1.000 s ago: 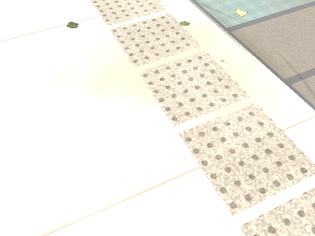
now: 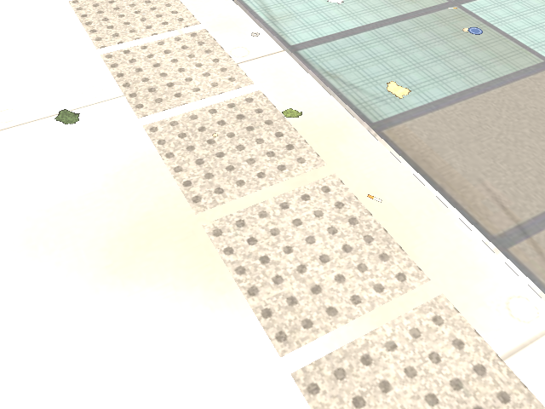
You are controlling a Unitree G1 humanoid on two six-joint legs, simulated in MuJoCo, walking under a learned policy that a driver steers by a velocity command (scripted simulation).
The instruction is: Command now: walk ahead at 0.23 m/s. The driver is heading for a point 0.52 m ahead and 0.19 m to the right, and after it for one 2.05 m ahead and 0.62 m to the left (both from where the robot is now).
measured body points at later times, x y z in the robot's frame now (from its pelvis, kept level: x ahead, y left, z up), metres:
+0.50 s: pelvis +0.16 -0.03 +0.01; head +0.18 -0.04 +0.46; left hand +0.15 +0.23 -0.13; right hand +0.29 -0.29 -0.11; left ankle +0.27 +0.13 -0.67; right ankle +0.09 -0.13 -0.73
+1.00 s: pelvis +0.43 +0.03 +0.01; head +0.44 +0.02 +0.46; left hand +0.61 +0.27 -0.10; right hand +0.39 -0.25 -0.13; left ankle +0.42 +0.13 -0.73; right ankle +0.51 -0.17 -0.66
